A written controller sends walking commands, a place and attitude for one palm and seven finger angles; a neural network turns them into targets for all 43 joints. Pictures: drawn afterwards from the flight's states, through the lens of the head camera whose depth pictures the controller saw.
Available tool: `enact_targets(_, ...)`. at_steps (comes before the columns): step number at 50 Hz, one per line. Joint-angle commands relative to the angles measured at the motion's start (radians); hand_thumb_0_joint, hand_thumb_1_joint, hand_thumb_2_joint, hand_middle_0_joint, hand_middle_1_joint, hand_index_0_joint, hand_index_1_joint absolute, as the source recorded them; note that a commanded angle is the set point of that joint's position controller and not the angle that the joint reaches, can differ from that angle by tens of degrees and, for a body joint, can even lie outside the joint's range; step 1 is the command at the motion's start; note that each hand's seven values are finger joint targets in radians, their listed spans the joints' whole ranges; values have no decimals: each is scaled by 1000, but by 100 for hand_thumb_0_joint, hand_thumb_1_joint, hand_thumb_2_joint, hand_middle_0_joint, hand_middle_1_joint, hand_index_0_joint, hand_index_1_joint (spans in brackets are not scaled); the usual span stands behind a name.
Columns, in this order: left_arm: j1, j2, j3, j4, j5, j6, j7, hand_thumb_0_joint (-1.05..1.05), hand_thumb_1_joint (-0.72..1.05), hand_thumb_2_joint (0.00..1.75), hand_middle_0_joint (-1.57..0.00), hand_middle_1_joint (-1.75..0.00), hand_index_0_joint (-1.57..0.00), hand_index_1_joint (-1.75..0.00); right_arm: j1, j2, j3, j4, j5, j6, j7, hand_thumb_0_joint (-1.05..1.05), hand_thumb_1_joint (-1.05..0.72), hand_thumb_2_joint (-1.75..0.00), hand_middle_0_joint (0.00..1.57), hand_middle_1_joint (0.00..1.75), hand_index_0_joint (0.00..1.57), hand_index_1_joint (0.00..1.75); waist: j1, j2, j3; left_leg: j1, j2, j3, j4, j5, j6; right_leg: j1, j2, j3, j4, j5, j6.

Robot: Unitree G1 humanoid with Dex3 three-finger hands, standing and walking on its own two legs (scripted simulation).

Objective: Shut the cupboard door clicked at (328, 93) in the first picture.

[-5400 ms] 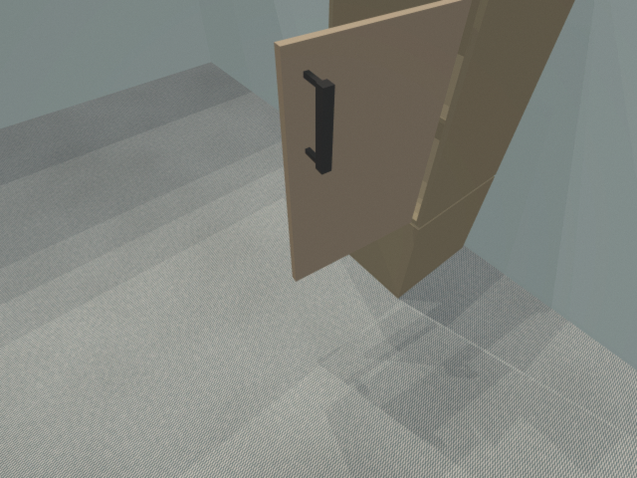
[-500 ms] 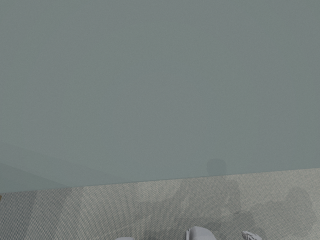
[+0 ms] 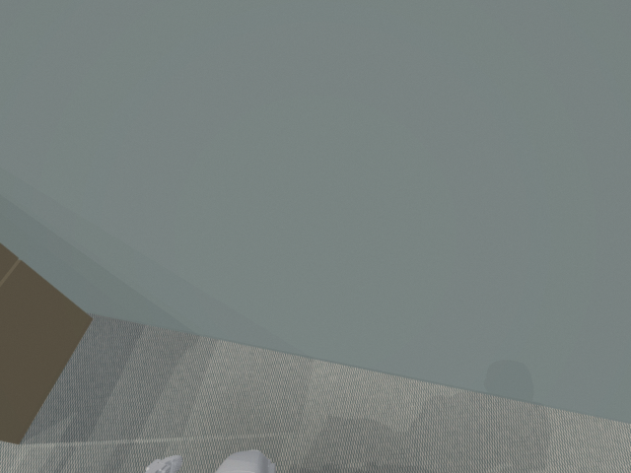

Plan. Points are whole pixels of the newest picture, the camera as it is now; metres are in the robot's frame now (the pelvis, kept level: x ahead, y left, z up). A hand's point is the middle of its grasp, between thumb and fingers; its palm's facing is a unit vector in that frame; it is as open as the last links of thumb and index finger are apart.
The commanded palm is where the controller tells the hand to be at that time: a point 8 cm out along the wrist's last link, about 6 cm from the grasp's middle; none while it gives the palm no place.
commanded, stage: turn to face it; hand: left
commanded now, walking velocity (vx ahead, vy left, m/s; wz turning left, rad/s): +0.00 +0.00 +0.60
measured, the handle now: out of the picture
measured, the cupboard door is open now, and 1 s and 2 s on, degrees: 83 83 83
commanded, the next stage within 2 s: take the last steps up to it in 1.96 s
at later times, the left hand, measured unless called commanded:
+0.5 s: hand out of the picture +0.06 +0.23 -0.16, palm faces +0.29 -0.91 -0.29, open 7.4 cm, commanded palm none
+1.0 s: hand out of the picture -0.06 +0.21 -0.19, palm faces +0.60 -0.76 -0.25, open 7.4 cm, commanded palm none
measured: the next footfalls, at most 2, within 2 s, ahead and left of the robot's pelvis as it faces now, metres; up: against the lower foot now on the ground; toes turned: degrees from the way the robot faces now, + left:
left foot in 0.14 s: +0.02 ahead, +0.14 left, +0.00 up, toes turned +12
right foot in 0.52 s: +0.08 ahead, -0.10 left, +0.00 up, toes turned +14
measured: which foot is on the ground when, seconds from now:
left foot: up 0.00-0.12, down 0.14-0.52, up 0.54-0.92, down 0.94-1.00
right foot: down 0.00-0.14, up 0.16-0.50, down 0.52-0.94, up 0.96-1.00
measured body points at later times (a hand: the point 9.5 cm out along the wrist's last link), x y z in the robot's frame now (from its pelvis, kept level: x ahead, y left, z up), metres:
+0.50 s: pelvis +0.01 +0.00 -0.01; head +0.07 +0.00 +0.44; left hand +0.04 +0.28 -0.14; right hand +0.14 -0.22 -0.17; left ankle -0.02 +0.13 -0.74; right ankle +0.04 -0.12 -0.73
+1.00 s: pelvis +0.02 +0.01 -0.02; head +0.06 +0.05 +0.43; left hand -0.09 +0.25 -0.17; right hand +0.27 -0.14 -0.15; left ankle -0.03 +0.10 -0.74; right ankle +0.05 -0.12 -0.71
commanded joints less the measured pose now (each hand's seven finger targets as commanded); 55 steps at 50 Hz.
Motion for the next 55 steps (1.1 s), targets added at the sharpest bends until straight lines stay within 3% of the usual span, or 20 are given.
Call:
enact_targets(1,96,240,68,-25,11,-7,7,0,90,90,-20,-30,-20,-30,-75,-15,12,-110,4,-42,-1,0,-90,-90,20,30,20,30,70,-193,-144,-19,-7,59,-216,-46,9,225,-272,146,-62,607,-86)
enact_targets(5,52,240,72,-23,-1,1,-5,0,90,90,-20,-30,-20,-30,35,-61,1,-91,0,-56,-2,0,-90,-90,20,30,20,30,-5,-108,-181,258,-14,66,-534,220,38,65,-239,53,113,450,4)
enact_targets(6,52,198,66,-45,-11,9,-10,0,90,90,-20,-30,-20,-30,99,-158,-22,-78,-9,-67,-8,0,-90,-90,20,30,20,30,-44,119,-224,427,145,-146,-607,430,108,-128,-145,12,308,170,68)
enact_targets(7,-17,130,42,-95,-13,17,-14,0,90,90,-20,-30,-20,-30,159,-260,-48,-70,-13,-64,-20,0,-90,-90,20,30,20,30,-87,375,-202,475,376,-460,-634,832,250,-375,-7,54,525,-389,131)
enact_targets(9,-79,153,45,-102,1,35,-11,0,90,90,-20,-30,-20,-30,149,-234,-35,-60,-15,-63,-37,0,-90,-90,20,30,20,30,-68,187,-175,404,352,-351,-620,747,288,-397,-20,202,652,-284,103)
enact_targets(13,-13,155,52,-37,-2,42,-22,0,90,90,-20,-30,-20,-30,6,-167,-11,-101,-11,-75,-49,0,-90,-90,20,30,20,30,9,174,-124,316,196,-222,-622,669,211,-361,12,230,657,-101,124)
enact_targets(21,-26,134,40,-59,-12,33,-16,0,90,90,-20,-30,-20,-30,4,-181,-25,-105,-19,-62,-40,0,-90,-90,20,30,20,30,1,178,-117,233,171,-310,-590,558,228,-159,88,193,265,-138,115)
enact_targets(24,79,150,49,-37,-14,14,-11,0,90,90,-20,-30,-20,-30,-49,-168,-28,-126,-8,-57,-38,0,-90,-90,20,30,20,30,58,151,-140,102,109,-310,-491,486,174,80,102,177,-23,61,103)
enact_targets(25,129,213,61,-32,-3,0,-5,0,90,90,-20,-30,-20,-30,-49,-126,-24,-134,3,-60,-32,0,-90,-90,20,30,20,30,84,-8,-170,-11,27,-241,-373,298,113,221,-21,293,-164,115,77)
enact_targets(26,144,310,81,-29,12,-7,4,0,90,90,-20,-30,-20,-30,-31,-51,-14,-155,6,-62,-28,0,-90,-90,20,30,20,30,90,-330,-178,-179,-132,-63,-93,-129,32,303,-316,587,-217,273,-40)
enact_targets(27,139,310,69,-33,3,-3,7,0,90,90,-20,-30,-20,-30,-49,-100,-22,-152,-1,-54,-26,0,-90,-90,20,30,20,30,94,-293,-164,-153,-84,-110,136,-215,41,165,-389,591,-208,327,-116)
enact_targets(30,-18,193,44,-69,-3,-2,11,0,90,90,-20,-30,-20,-30,-8,-79,-23,-96,-4,-31,-11,0,-90,-90,20,30,20,30,5,-193,-99,-145,-18,-101,299,-4,17,82,-225,342,-180,347,-75)
enact_targets(32,-15,171,37,-73,-3,-10,9,0,90,90,-20,-30,-20,-30,-12,-57,-11,-85,-4,-27,-2,0,-90,-90,20,30,20,30,-2,-185,-98,-133,-14,-67,260,51,4,86,-184,227,-166,438,-52)
enact_targets(40,121,225,64,-20,10,-7,8,0,90,90,-20,-30,-20,-30,-116,-14,15,-113,1,-41,2,0,-90,-90,20,30,20,30,76,-185,-128,-47,-14,49,-184,-25,7,250,-245,136,-62,657,-75)
enact_targets(44,81,252,75,-24,3,-2,-2,0,90,90,-20,-30,-20,-30,-39,-42,10,-103,-1,-51,-1,0,-90,-90,20,30,20,30,23,-172,-135,149,-36,92,-408,129,36,129,-251,75,42,576,-30)
enact_targets(45,64,241,73,-28,-3,2,-6,0,90,90,-20,-30,-20,-30,26,-73,1,-90,-5,-58,0,0,-90,-90,20,30,20,30,-16,-98,-169,284,-26,67,-530,257,49,54,-226,38,165,498,11)
enact_targets(47,-8,129,42,-103,-14,16,-13,0,90,90,-20,-30,-20,-30,166,-271,-48,-65,-13,-65,-21,0,-90,-90,20,30,20,30,-94,355,-227,493,375,-479,-614,900,280,-362,4,73,584,-403,122)
enact_targets(48,-49,160,45,-115,-3,30,-6,0,90,90,-20,-30,-20,-30,182,-264,-42,-47,-11,-59,-27,0,-90,-90,20,30,20,30,-90,224,-230,465,397,-415,-593,851,319,-366,-12,193,656,-383,96)
enact_targets(50,-66,148,53,-87,-2,36,-11,0,90,90,-20,-30,-20,-30,68,-201,-27,-85,-16,-67,-43,0,-90,-90,20,30,20,30,-41,231,-157,322,280,-350,-631,557,268,-364,-19,219,673,-235,105)
enact_targets(55,-15,143,49,-48,-4,39,-21,0,90,90,-20,-30,-20,-30,12,-170,-13,-102,-15,-77,-46,0,-90,-90,20,30,20,30,4,112,-129,292,185,-259,-620,605,229,-297,31,222,546,-129,116)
